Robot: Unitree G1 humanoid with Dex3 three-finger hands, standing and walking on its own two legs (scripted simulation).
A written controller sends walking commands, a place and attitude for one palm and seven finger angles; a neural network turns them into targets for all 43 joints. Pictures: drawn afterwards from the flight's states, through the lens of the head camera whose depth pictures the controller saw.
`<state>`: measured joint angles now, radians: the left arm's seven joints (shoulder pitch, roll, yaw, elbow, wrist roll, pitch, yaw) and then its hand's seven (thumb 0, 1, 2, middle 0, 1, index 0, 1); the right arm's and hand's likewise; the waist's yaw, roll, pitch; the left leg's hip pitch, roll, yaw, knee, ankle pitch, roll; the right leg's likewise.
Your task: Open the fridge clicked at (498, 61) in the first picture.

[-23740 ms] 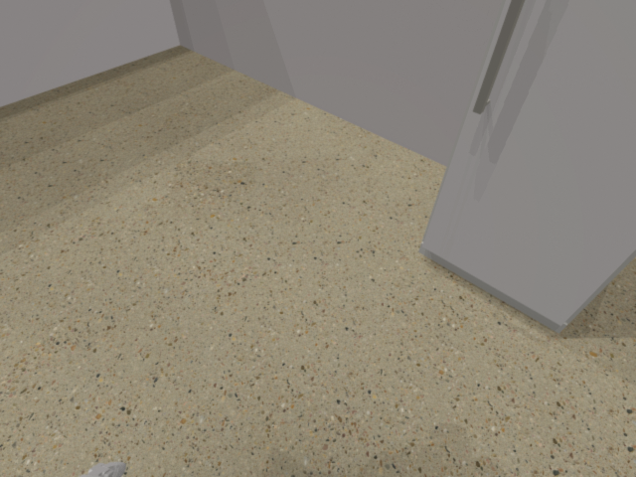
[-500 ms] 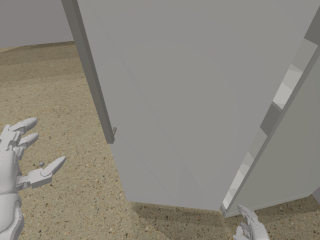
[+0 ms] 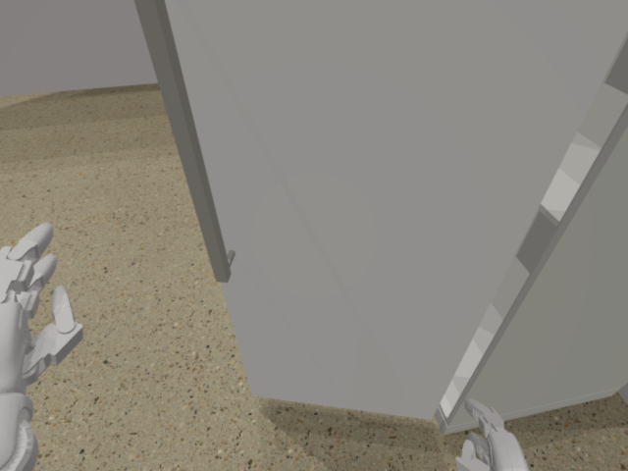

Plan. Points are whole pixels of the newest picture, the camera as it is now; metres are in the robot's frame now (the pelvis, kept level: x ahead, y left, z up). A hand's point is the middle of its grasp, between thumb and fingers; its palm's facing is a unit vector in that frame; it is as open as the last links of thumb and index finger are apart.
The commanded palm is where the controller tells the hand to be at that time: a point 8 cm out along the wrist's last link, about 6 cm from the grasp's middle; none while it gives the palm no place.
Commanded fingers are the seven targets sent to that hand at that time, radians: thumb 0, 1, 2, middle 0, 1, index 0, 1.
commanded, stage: draw the hand back to the body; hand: left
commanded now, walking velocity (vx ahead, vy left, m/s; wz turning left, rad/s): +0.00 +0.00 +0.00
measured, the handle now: (201, 164) +0.46 +0.24 +0.18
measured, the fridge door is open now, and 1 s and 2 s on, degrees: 71 71 71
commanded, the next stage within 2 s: step back with the hand held close in 0.08 s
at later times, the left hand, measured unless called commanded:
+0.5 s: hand (64, 344) +0.18 +0.28 +0.15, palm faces +0.38 -0.81 -0.45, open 7.4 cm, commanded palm +0.12 +0.32 +0.17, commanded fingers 0.00 0.90 0.90 -0.20 -0.30 -0.20 -0.30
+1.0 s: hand out of the picture +0.11 +0.30 +0.16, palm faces +0.48 -0.79 -0.39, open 7.4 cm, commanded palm +0.05 +0.33 +0.17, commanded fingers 0.00 0.90 0.90 -0.20 -0.30 -0.20 -0.30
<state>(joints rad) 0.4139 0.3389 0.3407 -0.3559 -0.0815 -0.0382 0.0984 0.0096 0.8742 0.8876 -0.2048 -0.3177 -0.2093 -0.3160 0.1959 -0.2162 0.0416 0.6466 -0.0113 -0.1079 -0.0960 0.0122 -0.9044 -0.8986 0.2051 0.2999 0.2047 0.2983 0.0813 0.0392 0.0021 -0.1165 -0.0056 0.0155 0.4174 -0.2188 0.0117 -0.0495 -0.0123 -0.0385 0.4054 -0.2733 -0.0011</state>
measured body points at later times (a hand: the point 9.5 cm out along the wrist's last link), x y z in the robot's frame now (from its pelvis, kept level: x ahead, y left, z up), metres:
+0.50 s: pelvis -0.02 +0.02 +0.00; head -0.02 +0.01 +0.45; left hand +0.15 +0.32 +0.17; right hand +0.16 -0.22 -0.08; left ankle +0.01 +0.11 -0.74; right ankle -0.03 -0.12 -0.74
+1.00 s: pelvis -0.08 +0.03 -0.02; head -0.08 +0.05 +0.43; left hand +0.08 +0.34 +0.18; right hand +0.09 -0.20 -0.09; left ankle +0.01 +0.11 -0.74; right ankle -0.03 -0.11 -0.74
